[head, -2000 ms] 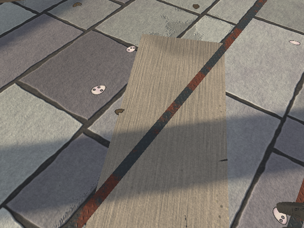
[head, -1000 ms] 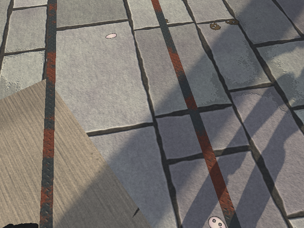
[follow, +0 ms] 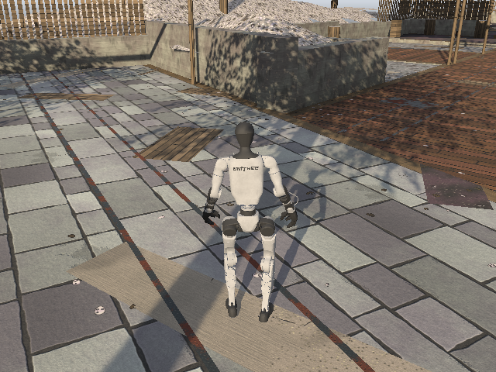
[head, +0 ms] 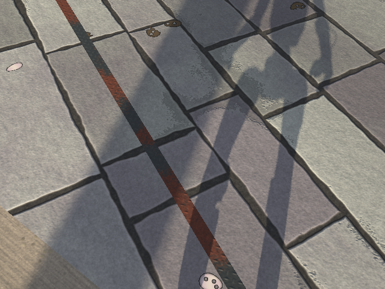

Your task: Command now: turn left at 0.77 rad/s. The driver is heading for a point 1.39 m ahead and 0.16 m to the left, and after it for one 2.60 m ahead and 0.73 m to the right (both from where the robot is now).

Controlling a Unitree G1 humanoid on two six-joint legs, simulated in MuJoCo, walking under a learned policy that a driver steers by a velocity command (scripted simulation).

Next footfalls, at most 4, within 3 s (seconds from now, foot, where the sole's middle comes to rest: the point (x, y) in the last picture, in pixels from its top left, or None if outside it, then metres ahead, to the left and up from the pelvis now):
0.02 left None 0.04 0.11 -0.77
0.50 right None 0.18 -0.06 -0.77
0.80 left None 0.10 0.17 -0.77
1.22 right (201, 249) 0.56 -0.04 -0.77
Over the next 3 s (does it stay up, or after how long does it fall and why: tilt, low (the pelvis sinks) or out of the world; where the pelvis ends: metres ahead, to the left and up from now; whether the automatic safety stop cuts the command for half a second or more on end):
stays up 1.95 0.07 -0.04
